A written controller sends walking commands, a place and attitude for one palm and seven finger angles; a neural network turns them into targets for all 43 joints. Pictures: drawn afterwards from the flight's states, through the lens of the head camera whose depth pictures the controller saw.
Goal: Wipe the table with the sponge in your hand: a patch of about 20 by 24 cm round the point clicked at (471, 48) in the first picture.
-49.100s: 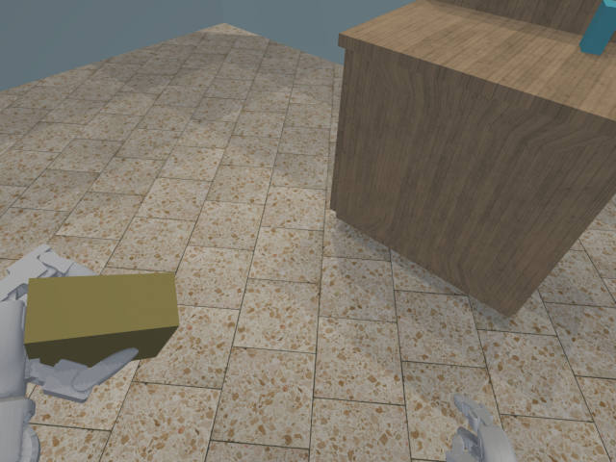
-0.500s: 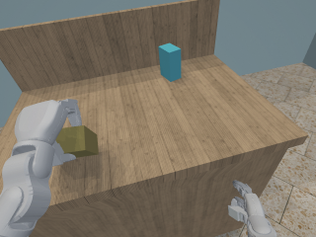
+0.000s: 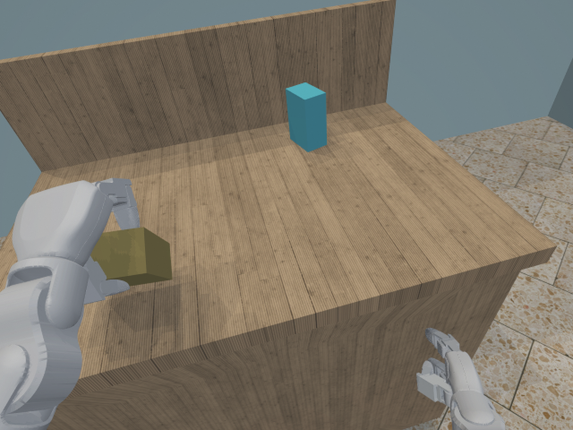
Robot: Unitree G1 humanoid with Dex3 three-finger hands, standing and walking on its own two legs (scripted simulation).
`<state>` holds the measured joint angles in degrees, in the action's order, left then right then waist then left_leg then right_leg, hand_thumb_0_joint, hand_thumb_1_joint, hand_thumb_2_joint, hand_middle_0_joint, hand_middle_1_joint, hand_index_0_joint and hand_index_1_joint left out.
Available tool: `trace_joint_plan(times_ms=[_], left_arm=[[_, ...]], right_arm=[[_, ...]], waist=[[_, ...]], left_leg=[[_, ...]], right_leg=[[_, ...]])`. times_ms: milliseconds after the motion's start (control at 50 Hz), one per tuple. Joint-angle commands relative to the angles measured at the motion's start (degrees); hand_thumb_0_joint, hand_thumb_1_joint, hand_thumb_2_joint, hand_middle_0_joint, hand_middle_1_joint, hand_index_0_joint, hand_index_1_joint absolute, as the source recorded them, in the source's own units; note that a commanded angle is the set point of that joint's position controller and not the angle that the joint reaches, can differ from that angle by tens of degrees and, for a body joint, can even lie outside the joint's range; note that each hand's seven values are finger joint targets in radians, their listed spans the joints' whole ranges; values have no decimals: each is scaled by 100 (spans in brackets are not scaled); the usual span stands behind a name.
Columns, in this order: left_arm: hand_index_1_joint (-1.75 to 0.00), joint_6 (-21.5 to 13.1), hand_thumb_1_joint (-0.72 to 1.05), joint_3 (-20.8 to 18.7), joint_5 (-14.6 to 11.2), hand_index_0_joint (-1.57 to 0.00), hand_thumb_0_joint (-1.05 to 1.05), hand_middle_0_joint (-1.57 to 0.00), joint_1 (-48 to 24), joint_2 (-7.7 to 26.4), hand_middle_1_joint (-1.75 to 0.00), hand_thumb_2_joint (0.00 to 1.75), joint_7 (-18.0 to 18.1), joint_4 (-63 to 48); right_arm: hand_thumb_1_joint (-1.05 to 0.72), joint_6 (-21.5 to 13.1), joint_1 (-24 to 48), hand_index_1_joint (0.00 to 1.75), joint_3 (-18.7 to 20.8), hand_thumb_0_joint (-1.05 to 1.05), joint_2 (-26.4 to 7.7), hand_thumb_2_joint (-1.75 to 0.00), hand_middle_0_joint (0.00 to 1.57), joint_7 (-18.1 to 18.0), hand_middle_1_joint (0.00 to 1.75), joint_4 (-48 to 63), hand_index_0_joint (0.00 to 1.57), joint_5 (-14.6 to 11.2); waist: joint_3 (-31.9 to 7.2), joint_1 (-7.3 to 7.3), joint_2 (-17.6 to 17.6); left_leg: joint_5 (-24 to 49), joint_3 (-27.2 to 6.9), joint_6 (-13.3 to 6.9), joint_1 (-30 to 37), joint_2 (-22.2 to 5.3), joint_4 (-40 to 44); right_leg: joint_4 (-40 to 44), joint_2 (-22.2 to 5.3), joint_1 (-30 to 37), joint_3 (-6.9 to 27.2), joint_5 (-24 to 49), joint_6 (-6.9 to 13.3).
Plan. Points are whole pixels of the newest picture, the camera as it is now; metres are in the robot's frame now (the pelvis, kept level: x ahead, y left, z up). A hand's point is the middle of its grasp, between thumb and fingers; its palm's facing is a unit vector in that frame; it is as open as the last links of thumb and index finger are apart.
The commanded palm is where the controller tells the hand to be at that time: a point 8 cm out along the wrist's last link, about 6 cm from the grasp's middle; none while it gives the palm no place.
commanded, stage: move the sponge above the wiping area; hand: left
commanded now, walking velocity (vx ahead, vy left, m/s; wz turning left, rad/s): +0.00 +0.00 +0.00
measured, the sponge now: (116, 264) +0.24 +0.29 +0.15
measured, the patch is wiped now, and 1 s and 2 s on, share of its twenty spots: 0.15 0.15 0.15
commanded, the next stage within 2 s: lower the sponge onto the table in 0.84 s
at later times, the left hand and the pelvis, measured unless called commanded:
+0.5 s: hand (100, 229) +0.24 +0.27 +0.22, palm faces +0.28 -0.06 -0.96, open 9.2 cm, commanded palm +0.18 +0.26 +0.28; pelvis +0.00 +0.00 +0.00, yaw +0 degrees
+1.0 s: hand (99, 241) +0.23 +0.28 +0.21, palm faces +0.26 -0.11 -0.96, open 9.2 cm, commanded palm +0.17 +0.26 +0.28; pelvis +0.00 +0.00 +0.00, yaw +0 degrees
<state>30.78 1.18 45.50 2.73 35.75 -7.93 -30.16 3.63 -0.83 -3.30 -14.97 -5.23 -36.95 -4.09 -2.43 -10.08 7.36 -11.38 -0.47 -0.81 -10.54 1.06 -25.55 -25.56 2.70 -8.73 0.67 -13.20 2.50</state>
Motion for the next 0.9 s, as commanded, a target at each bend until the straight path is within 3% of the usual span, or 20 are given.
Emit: trace_joint_plan(times_ms=[0, 60, 80, 100, 160, 260, 280, 300, 380, 460, 480, 500, 580, 600, 660, 680, 700, 780, 800, 880], left_arm=[[-160, -20, 10, -971, 114, -120, 0, -120, -1361, 1167, -160, 130, 232, -517], [-160, -20, 10, -1064, 45, -120, 0, -120, -1167, 1217, -160, 130, 146, -589], [-160, -2, 10, -1091, 37, -120, 0, -120, -1099, 1245, -160, 130, 159, -683], [-160, -11, 10, -980, -20, -120, 0, -120, -794, 1010, -160, 130, 131, -626], [-160, -57, 10, -1204, 21, -120, 0, -120, -1024, 1333, -160, 130, 137, -878], [-160, -91, 10, -1390, 205, -120, 0, -120, -1672, 1736, -160, 130, 285, -988], [-160, -80, 10, -1453, 267, -120, 0, -120, -1974, 1913, -160, 130, 345, -1039], [-160, -62, 10, -1266, 254, -120, 0, -120, -1833, 1624, -160, 130, 348, -687], [-160, -67, 10, -1113, 239, -120, 0, -120, -2190, 1568, -160, 130, 316, -760], [-160, 1, 10, -941, 97, -120, 0, -120, -1549, 1234, -160, 130, 109, -617], [-160, 22, 10, -895, 80, -120, 0, -120, -1484, 1183, -160, 130, 96, -661], [-160, 15, 10, -746, 35, -120, 0, -120, -1140, 918, -160, 130, 53, -566], [-160, 2, 10, -1335, 108, -120, 0, -120, -1112, 1604, -160, 130, 88, -868], [-160, -8, 10, -1021, 94, -120, 0, -120, -970, 1164, -160, 130, 78, -917], [-160, -61, 10, -1574, 160, -120, 0, -120, -1154, 1812, -160, 130, 200, -1277], [-160, -59, 10, -1746, 211, -120, 0, -120, -1293, 2059, -160, 130, 275, -1509], [-160, -50, 10, -1388, 158, -120, 0, -120, -1202, 1574, -160, 130, 276, -1326], [-160, -5, 10, -1544, 141, -120, 0, -120, -1447, 1792, -160, 130, 347, -1013], [-160, 20, 10, -1277, 60, -120, 0, -120, -1239, 1424, -160, 130, 296, -662], [-160, 22, 10, -951, -32, -120, 0, -120, -1260, 1137, -160, 130, 152, -638]], right_arm=[[-90, -419, 1595, 30, 18, 0, -238, -90, 20, -13, 30, 1254, 20, 9], [-90, -295, 1583, 30, 35, 0, -267, -90, 20, 46, 30, 1237, 20, -14], [-90, -378, 1789, 30, -30, 0, -249, -90, 20, 86, 30, 1327, 20, -46], [-90, -340, 1654, 30, -1, 0, -246, -90, 20, 81, 30, 1361, 20, -3], [-90, -280, 1617, 30, 24, 0, -283, -90, 20, 88, 30, 1320, 20, 15], [-90, -333, 1540, 30, 41, 0, -300, -90, 20, 38, 30, 1274, 20, 35], [-90, -450, 1697, 30, -16, 0, -304, -90, 20, 31, 30, 1297, 20, 11], [-90, -437, 1539, 30, 18, 0, -280, -90, 20, -12, 30, 1283, 20, 48], [-90, -534, 1774, 30, -13, 0, -248, -90, 20, 11, 30, 1283, 20, -50], [-90, -396, 1592, 30, 37, 0, -265, -90, 20, 38, 30, 1215, 20, -21], [-90, -486, 1806, 30, -20, 0, -238, -90, 20, 69, 30, 1314, 20, -67], [-90, -443, 1641, 30, 4, 0, -242, -90, 20, 63, 30, 1317, 20, -11], [-90, -387, 1729, 30, -16, 0, -309, -90, 20, 90, 30, 1322, 20, -28], [-90, -355, 1659, 30, -13, 0, -263, -90, 20, 76, 30, 1429, 20, 25], [-90, -263, 1586, 30, 50, 0, -296, -90, 20, 100, 30, 1343, 20, 36], [-90, -351, 1752, 30, 13, 0, -300, -90, 20, 119, 30, 1369, 20, 15], [-90, -325, 1613, 30, 30, 0, -243, -90, 20, 92, 30, 1406, 20, 48], [-90, -374, 1697, 30, 19, 0, -289, -90, 20, 105, 30, 1282, 20, -32], [-90, -342, 1535, 30, 28, 0, -269, -90, 20, 70, 30, 1275, 20, 2], [-90, -434, 1751, 30, -21, 0, -257, -90, 20, 75, 30, 1310, 20, -109]], waist=[[-722, 67, -305], [-863, 68, -503], [-802, 21, -282], [-875, 29, -449], [-1061, 65, -572], [-1158, 114, -317], [-1018, 78, -6], [-1007, 95, -161], [-969, 84, 105], [-1041, 121, -404], [-886, 93, -211], [-922, 107, -356], [-912, 56, -540], [-1076, 63, -530], [-1394, 10, -428], [-1329, -46, -113], [-1309, 23, -187], [-905, 39, -60], [-829, 83, -232], [-605, 141, -193]], left_leg=[[644, -336, -49, 362, -33, 337], [732, -285, -56, 359, -41, 346], [627, -297, -53, 375, -57, 352], [687, -288, -57, 228, -60, 338], [775, -242, -84, 325, -43, 276], [867, -270, -93, 454, 11, 206], [706, -297, -93, 489, 15, 200], [722, -305, -80, 357, 14, 215], [698, -346, -75, 581, 33, 228], [955, -309, -74, 470, 9, 221], [815, -294, -79, 485, -9, 225], [865, -306, -68, 343, -30, 233], [807, -294, -98, 351, -39, 233], [954, -263, -103, 268, -31, 209], [1282, -266, -105, 430, 18, 127], [1230, -289, -116, 511, 27, 115], [1286, -260, -108, 417, 23, 115], [1091, -319, -77, 527, 17, 124], [1010, -305, -64, 364, -7, 172], [663, -306, -75, 457, -28, 246]], right_leg=[[637, -197, -253, 615, 83, 247], [636, -202, -178, 624, 223, 167], [629, -126, -277, 768, 81, 222], [551, -192, -104, 516, 252, 191], [586, -221, -73, 630, 288, 144], [594, -197, -106, 773, 242, 204], [622, -109, -282, 977, 4, 282], [579, -178, -156, 711, 49, 271], [647, -128, -322, 935, 10, 310], [615, -235, -114, 705, 517, 187], [618, -156, -290, 835, 335, 239], [555, -223, -138, 567, 491, 208], [572, -123, -238, 839, 319, 207], [459, -212, -17, 577, 529, 199], [408, -211, 157, 783, 869, 213], [422, -96, 15, 968, 735, 284], [377, -173, 113, 670, 794, 261], [578, -92, -265, 979, 545, 299], [564, -187, -178, 673, 513, 248], [712, -141, -499, 781, 129, 201]])
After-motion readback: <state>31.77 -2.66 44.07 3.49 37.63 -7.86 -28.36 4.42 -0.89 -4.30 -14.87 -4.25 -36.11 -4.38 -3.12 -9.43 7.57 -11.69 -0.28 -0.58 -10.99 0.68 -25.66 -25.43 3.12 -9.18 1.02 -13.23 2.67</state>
